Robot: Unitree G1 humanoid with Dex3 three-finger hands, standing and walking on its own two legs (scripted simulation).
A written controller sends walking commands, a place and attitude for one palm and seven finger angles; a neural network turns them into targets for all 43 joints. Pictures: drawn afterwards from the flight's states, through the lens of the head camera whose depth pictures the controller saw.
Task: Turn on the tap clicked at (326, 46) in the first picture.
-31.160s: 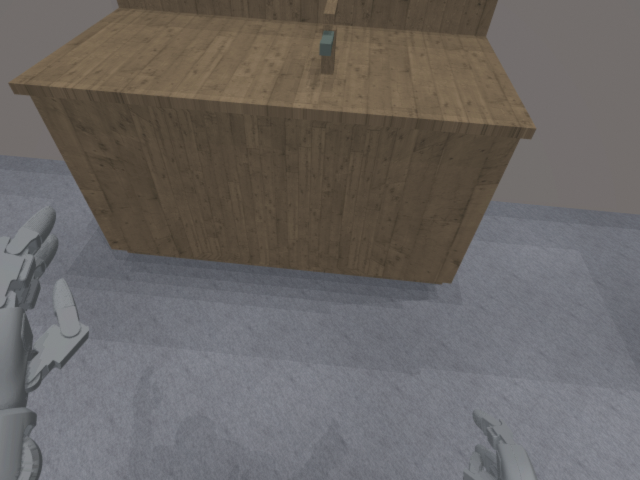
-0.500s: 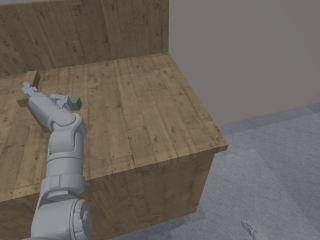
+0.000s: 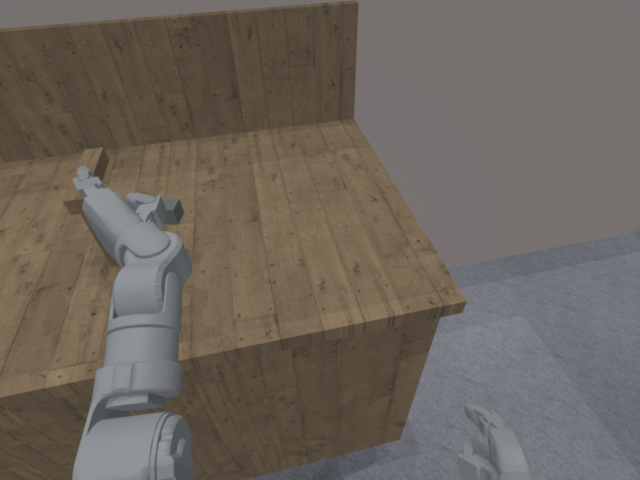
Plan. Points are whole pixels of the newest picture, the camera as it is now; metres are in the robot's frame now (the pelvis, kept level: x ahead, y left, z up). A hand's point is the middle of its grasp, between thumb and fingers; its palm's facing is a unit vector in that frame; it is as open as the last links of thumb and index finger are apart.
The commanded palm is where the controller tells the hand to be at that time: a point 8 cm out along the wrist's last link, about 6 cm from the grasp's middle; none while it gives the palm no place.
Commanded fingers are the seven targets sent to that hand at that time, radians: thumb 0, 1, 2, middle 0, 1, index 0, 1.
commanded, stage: draw the hand back beside the body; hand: left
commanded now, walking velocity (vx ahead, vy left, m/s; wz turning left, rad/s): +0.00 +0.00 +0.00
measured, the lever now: (171, 211) +0.45 +0.28 +0.11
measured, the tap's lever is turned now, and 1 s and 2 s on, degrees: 74 74 74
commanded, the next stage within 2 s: step back with the hand held close in 1.48 s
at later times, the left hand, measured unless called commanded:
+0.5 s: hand (139, 263) +0.28 +0.23 +0.17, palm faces +0.38 -0.90 -0.23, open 7.7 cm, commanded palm +0.25 +0.27 +0.18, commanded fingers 0.00 0.90 0.90 -0.18 -0.23 -0.18 -0.23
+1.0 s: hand (107, 315) +0.22 +0.25 +0.16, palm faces +0.35 -0.90 -0.28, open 7.5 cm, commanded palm +0.18 +0.29 +0.17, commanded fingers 0.00 0.90 0.90 -0.20 -0.30 -0.20 -0.30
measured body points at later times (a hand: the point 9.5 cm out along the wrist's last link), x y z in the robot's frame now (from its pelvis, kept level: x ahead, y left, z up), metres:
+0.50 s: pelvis -0.01 +0.00 +0.00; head -0.03 -0.02 +0.45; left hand +0.26 +0.28 +0.19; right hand +0.13 -0.26 -0.10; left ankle +0.01 +0.13 -0.74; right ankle -0.03 -0.07 -0.74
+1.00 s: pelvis -0.01 +0.02 +0.01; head -0.04 +0.00 +0.45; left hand +0.20 +0.29 +0.17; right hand +0.18 -0.21 -0.08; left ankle +0.01 +0.13 -0.74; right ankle -0.03 -0.07 -0.74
